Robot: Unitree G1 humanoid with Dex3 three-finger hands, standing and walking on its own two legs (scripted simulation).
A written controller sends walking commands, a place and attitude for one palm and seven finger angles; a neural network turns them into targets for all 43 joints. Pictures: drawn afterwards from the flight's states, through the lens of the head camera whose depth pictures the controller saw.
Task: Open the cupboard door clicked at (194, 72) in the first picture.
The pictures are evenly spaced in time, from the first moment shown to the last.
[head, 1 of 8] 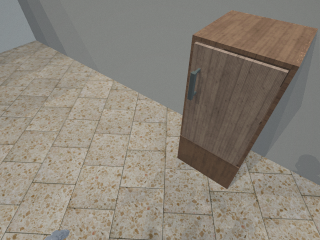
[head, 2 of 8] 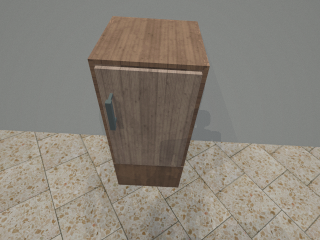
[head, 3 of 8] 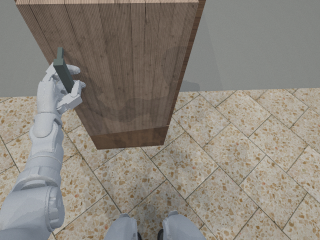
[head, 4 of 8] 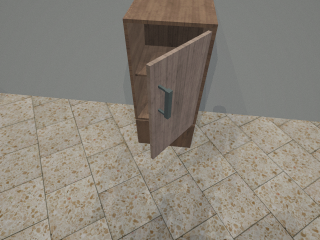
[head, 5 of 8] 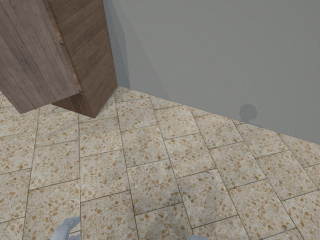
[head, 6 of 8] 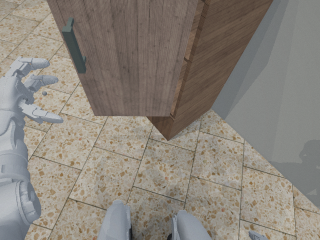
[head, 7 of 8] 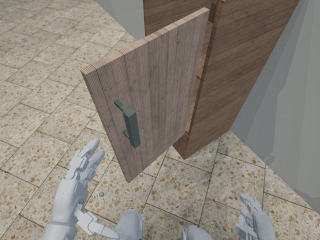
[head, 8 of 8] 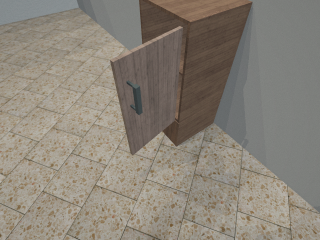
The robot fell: no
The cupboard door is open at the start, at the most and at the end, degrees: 0 100 100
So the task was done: yes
